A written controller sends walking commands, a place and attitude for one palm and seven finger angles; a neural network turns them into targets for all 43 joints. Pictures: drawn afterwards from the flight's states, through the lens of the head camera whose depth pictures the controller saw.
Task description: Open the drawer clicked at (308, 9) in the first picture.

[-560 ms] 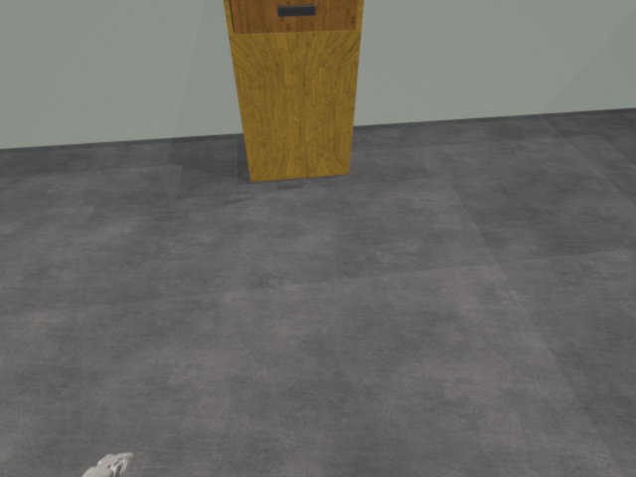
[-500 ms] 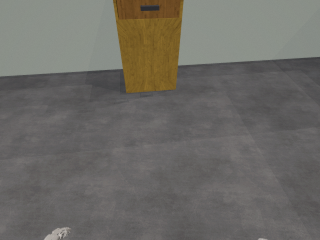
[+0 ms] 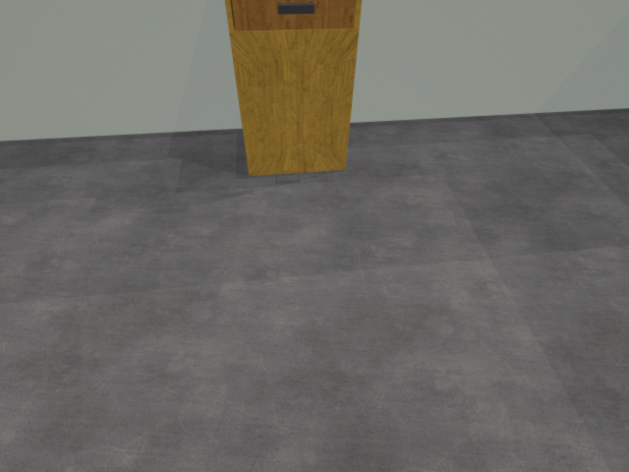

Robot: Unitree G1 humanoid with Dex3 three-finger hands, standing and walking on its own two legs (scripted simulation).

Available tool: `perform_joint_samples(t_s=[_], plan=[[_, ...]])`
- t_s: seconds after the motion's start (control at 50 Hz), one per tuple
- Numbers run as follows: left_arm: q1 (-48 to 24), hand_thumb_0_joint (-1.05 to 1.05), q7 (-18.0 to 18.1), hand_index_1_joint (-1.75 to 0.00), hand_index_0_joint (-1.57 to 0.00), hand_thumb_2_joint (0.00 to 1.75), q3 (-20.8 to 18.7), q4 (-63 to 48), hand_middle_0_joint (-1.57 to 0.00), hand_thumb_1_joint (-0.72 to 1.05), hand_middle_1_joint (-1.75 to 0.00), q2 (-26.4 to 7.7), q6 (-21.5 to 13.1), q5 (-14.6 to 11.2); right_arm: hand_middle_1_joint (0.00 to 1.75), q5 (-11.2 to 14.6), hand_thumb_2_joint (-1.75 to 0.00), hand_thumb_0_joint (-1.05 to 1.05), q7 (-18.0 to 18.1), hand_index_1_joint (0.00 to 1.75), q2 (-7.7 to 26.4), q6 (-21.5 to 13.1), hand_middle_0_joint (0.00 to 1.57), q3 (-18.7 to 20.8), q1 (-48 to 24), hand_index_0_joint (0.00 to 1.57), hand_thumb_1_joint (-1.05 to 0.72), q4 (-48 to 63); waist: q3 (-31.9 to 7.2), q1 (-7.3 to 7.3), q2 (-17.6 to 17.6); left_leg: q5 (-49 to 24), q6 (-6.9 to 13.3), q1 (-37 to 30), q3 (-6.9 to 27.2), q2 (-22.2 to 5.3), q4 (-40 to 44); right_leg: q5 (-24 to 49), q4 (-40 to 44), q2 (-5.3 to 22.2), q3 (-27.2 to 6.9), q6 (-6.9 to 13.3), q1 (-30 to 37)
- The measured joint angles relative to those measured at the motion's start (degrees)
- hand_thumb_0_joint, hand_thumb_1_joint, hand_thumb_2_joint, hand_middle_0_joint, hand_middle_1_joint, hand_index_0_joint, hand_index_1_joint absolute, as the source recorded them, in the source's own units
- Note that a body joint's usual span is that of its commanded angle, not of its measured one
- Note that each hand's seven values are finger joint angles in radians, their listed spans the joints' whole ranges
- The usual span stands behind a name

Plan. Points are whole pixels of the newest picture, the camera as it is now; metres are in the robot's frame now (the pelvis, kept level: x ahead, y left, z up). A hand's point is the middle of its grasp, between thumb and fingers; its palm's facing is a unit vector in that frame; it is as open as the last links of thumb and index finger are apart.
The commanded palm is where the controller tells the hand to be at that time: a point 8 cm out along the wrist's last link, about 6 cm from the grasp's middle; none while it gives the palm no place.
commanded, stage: stand and wait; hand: left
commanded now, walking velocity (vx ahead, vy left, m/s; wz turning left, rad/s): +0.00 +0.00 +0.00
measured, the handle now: (295, 6) +1.61 +0.17 +0.02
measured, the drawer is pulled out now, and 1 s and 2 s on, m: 0.00 0.00 0.00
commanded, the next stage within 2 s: look at it before walking up in 0.26 s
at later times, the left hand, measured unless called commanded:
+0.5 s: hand out of the picture +0.07 +0.25 -0.15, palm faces -0.03 -0.94 -0.33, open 7.4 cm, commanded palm none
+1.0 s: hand out of the picture +0.07 +0.25 -0.15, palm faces -0.02 -0.94 -0.33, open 7.4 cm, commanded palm none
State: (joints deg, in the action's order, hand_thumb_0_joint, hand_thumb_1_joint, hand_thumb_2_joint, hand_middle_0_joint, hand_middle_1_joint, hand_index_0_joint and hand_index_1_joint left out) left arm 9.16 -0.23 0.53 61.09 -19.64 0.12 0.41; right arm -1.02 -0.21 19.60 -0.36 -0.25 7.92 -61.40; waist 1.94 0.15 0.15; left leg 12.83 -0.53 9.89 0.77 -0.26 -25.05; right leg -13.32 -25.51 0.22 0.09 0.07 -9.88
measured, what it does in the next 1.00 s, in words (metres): stands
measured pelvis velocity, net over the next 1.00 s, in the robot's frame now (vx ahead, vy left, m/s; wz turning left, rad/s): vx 0.00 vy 0.00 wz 0.00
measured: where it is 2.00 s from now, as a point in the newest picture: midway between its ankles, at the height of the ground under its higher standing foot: (339, 467)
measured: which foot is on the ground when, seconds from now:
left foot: down 0.00-1.00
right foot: down 0.00-1.00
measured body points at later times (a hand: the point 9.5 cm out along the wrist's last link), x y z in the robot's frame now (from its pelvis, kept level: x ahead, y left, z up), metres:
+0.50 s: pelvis +0.00 +0.00 +0.00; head +0.00 +0.00 +0.45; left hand +0.07 +0.30 -0.13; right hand +0.07 -0.29 -0.13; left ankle +0.01 +0.13 -0.74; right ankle +0.01 -0.12 -0.74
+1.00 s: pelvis +0.00 +0.00 +0.00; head +0.01 +0.00 +0.45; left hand +0.08 +0.29 -0.13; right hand +0.09 -0.30 -0.13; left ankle +0.01 +0.13 -0.74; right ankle +0.01 -0.12 -0.74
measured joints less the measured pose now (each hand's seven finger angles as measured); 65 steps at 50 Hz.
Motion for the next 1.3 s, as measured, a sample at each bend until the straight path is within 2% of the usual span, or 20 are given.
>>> perform_joint_samples(t_s=[1.02, 1.1, 1.18, 1.3], plan=[[-1.4, 0.01, 0.1, -0.30, -0.20, 0.89, 0.0, 1.7, -0.20, 0.90, -0.30, 0.2, -0.4, 0.1, 0.30, 0.2, -0.90, 0.01, -0.1, 0.30, 0.0, -0.4, 0.20, -0.4, -1.5, 0.21, -0.90, -2.1, 0.0, 0.18, -0.1, -1.6, -0.3, -1.7, 0.2, -0.2, 3.7, 1.4, 3.4, -0.1, 0.2, 0.1, 1.7], [0.7, 0.01, 0.3, -0.30, -0.20, 0.89, -0.1, 1.6, -0.20, 0.90, -0.30, 1.4, 0.4, 0.4, 0.30, -0.3, -0.90, 0.01, 0.0, 0.30, -1.2, 0.2, 0.20, -0.5, -0.2, 0.20, -0.90, -2.1, -1.4, 0.60, -0.2, 0.3, -0.4, -1.2, -0.6, -0.6, 1.5, -0.1, 1.3, -0.5, -0.5, 0.3, 0.8], [5.0, 0.01, -0.6, -0.30, -0.20, 0.89, -0.4, 1.5, -0.20, 0.90, -0.30, 3.4, 1.0, 0.7, 0.30, -0.7, -0.90, 0.01, -0.3, 0.30, -3.4, 0.5, 0.20, -0.4, 3.1, 0.20, -0.90, -1.8, -3.2, 0.86, -0.2, 5.4, -0.1, -0.5, -2.0, -1.3, -2.6, -3.5, -2.2, -1.3, -1.9, 0.9, -0.3], [10.8, 0.01, -1.2, -0.30, -0.20, 0.89, -1.2, 1.6, -0.20, 0.90, -0.30, 6.8, 0.3, 0.7, 0.30, -0.5, -0.90, 0.01, -0.3, 0.30, -6.2, -0.6, 0.20, 0.1, 8.5, 0.20, -0.90, -1.8, -3.0, 0.66, -0.1, 10.4, -0.4, 0.3, -3.5, -2.5, -9.0, -8.6, -8.6, -2.6, -3.3, 1.1, -1.6]])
